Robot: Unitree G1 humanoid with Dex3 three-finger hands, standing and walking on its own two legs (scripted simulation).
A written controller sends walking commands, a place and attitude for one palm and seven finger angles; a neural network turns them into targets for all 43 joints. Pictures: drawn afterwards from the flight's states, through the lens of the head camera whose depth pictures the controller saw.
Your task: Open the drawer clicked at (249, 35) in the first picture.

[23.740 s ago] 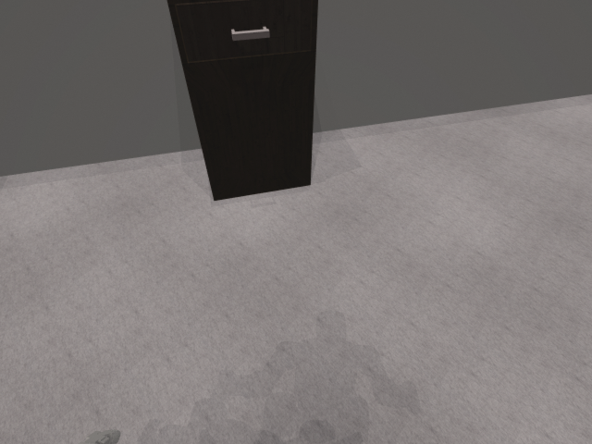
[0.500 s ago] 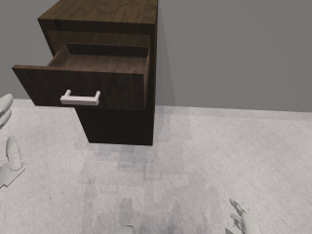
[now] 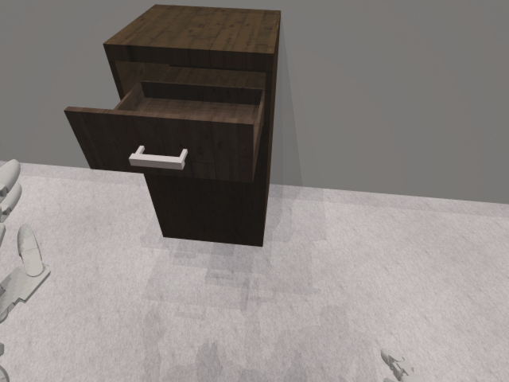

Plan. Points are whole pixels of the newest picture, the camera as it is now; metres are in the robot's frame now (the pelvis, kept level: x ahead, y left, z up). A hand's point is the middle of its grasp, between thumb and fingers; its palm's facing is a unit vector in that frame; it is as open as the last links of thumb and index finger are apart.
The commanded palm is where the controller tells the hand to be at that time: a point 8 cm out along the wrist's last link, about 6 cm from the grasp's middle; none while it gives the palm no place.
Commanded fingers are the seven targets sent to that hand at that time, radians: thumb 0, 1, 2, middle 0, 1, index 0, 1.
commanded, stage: stop stepping back and stand still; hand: left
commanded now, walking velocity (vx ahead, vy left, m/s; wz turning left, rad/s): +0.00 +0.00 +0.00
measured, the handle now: (159, 156) +0.61 +0.27 +0.01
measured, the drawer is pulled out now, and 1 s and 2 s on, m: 0.29 0.29 0.29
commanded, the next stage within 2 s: let the arm hang, fingers relaxed in 0.04 s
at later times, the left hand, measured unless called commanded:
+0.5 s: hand out of the picture +0.03 +0.19 -0.17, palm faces +0.06 -0.98 -0.19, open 6.9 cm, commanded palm none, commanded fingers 0.00 0.90 0.90 -0.20 -0.30 -0.20 -0.30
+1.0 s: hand out of the picture +0.01 +0.19 -0.16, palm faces +0.03 -0.97 -0.23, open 7.3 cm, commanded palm none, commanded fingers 0.00 0.90 0.90 -0.20 -0.30 -0.20 -0.30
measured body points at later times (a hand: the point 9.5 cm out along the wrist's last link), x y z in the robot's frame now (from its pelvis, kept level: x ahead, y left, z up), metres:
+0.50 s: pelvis +0.00 +0.00 +0.01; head +0.02 +0.02 +0.45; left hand +0.02 +0.24 -0.15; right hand +0.04 -0.24 -0.14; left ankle +0.03 +0.13 -0.73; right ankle +0.03 -0.08 -0.73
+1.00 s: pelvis +0.00 +0.01 +0.01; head +0.01 +0.00 +0.46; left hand +0.01 +0.25 -0.14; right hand -0.02 -0.19 -0.16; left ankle +0.03 +0.13 -0.73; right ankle +0.03 -0.08 -0.73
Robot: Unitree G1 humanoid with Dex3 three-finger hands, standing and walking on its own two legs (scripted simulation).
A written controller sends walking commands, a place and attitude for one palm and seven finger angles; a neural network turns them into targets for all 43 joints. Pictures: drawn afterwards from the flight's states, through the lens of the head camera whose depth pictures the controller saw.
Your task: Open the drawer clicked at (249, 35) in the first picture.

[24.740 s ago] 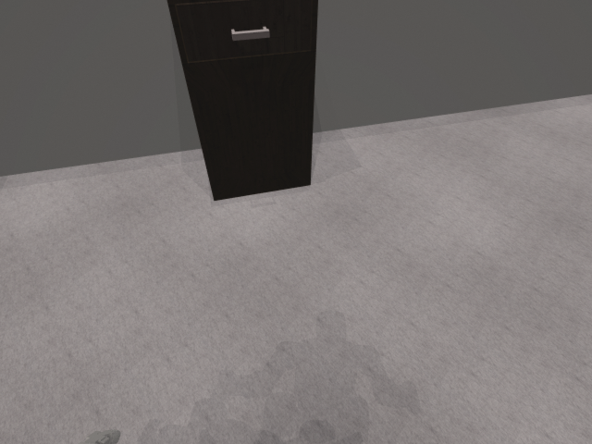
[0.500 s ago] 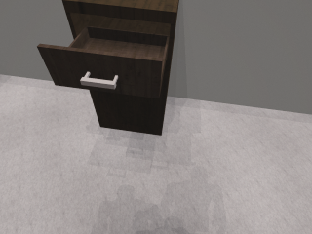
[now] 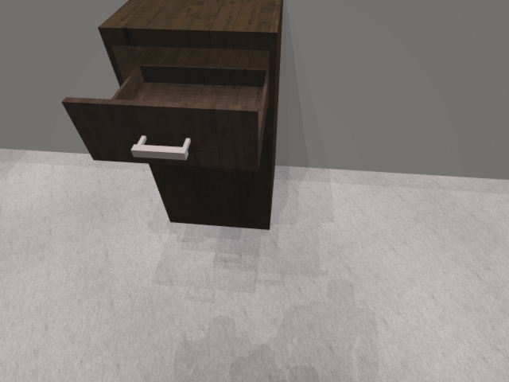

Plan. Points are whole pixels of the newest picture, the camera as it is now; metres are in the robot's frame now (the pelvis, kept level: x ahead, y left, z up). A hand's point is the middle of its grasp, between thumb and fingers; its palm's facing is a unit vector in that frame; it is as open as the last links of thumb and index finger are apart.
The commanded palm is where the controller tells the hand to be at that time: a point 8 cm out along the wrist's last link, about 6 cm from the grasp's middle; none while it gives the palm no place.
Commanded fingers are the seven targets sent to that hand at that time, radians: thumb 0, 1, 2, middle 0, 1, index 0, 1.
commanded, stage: let the arm hang, fingers relaxed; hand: left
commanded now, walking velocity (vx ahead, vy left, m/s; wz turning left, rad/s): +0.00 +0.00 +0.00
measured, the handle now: (162, 146) +0.61 +0.26 +0.00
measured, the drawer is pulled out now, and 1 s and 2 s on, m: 0.29 0.29 0.29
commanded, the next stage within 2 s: look to check the result in 0.24 s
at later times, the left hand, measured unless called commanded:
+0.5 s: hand out of the picture +0.03 +0.19 -0.17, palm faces +0.03 -0.97 -0.24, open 7.3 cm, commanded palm none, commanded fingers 0.00 0.90 0.90 -0.20 -0.30 -0.20 -0.30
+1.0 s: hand out of the picture +0.10 +0.21 -0.15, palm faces +0.01 -0.95 -0.32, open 7.3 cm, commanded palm none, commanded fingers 0.00 0.90 0.90 -0.20 -0.30 -0.20 -0.30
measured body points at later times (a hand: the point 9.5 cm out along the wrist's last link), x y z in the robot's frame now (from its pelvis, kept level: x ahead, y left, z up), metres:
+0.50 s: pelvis +0.02 -0.01 +0.00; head +0.04 -0.01 +0.45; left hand +0.03 +0.24 -0.15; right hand +0.02 -0.24 -0.16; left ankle +0.03 +0.12 -0.74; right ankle +0.03 -0.10 -0.74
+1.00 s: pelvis +0.03 -0.01 +0.01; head +0.05 -0.03 +0.45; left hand +0.10 +0.26 -0.13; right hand +0.08 -0.28 -0.15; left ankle +0.03 +0.12 -0.74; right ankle +0.03 -0.10 -0.74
